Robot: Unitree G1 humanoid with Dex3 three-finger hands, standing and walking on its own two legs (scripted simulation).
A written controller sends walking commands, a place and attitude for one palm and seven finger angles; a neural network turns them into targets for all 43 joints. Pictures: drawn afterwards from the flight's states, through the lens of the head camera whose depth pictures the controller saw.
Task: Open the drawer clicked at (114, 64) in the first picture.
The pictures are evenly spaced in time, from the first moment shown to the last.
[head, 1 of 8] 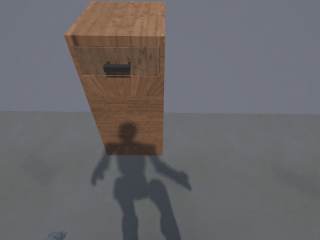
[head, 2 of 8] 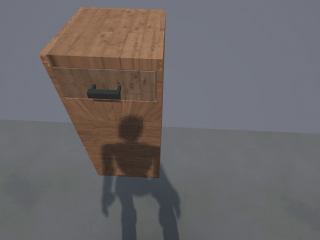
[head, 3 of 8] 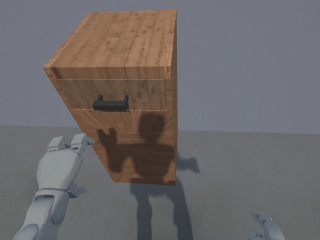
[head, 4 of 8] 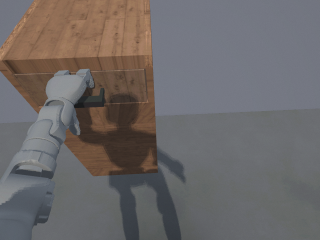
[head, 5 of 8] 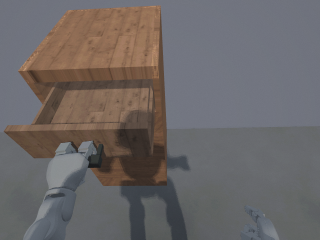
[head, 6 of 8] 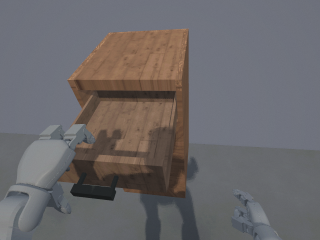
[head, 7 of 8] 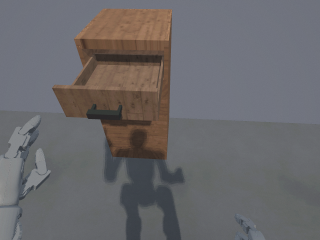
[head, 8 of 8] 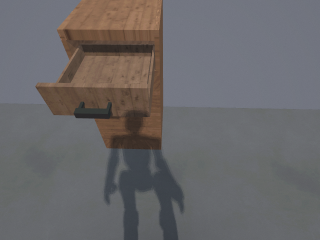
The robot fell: no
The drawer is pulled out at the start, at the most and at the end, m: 0.00 0.30 0.30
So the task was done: yes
